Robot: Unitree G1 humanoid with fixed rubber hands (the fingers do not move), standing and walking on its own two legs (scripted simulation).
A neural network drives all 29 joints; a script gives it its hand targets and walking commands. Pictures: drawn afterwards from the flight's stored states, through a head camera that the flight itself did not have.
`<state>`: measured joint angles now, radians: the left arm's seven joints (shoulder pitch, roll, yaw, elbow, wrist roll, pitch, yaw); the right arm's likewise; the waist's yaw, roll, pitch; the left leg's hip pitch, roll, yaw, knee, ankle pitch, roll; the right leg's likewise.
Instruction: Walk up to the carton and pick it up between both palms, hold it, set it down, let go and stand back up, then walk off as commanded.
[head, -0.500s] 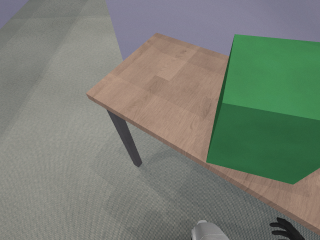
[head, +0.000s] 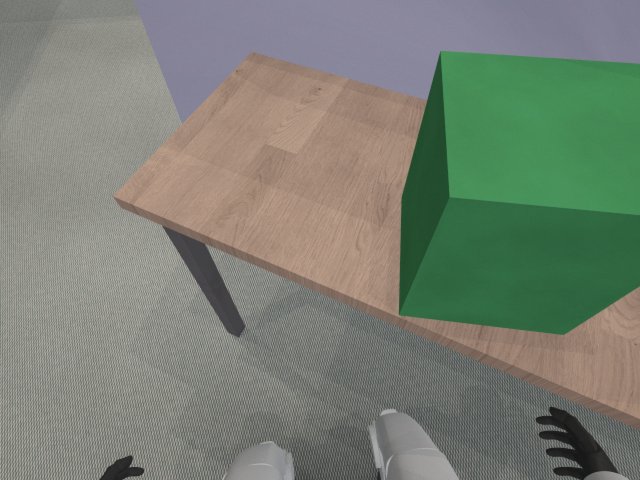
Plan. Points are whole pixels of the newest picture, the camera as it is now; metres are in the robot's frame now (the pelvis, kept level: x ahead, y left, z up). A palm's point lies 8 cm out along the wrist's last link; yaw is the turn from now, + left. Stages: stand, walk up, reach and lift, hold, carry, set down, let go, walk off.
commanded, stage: walk up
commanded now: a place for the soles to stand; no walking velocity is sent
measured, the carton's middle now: (507, 206) +0.39 -0.20 +0.09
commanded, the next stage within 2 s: none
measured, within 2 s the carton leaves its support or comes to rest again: neither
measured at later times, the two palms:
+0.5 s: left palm out of the picture +0.09 +0.27 -0.11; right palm out of the picture +0.05 -0.33 -0.09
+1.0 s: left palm out of the picture +0.12 +0.26 -0.11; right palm out of the picture +0.02 -0.34 -0.09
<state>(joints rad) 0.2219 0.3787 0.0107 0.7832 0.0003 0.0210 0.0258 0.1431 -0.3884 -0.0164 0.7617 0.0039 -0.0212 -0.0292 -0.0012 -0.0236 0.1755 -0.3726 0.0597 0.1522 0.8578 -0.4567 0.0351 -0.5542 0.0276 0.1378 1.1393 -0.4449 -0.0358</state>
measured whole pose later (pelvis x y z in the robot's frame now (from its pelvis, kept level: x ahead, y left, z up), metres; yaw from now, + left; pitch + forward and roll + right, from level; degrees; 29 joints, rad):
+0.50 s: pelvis -0.03 -0.01 +0.00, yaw -7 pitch -3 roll +0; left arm 0.22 0.38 0.01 0.81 0.00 0.03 0.01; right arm 0.18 -0.39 -0.02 0.76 -0.02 -0.02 -0.01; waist 0.00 -0.03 0.14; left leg -0.35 0.06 0.15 0.89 -0.49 0.04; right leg -0.55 0.04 0.13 1.11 -0.40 -0.01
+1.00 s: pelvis -0.02 -0.02 -0.01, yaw -11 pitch -3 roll +0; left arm 0.23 0.39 0.01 0.83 0.00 -0.01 0.01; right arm 0.20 -0.39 -0.02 0.76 -0.02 -0.01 0.01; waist 0.00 -0.02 0.12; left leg -0.36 0.07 0.15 0.90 -0.49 0.03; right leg -0.53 0.04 0.13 1.09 -0.43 0.00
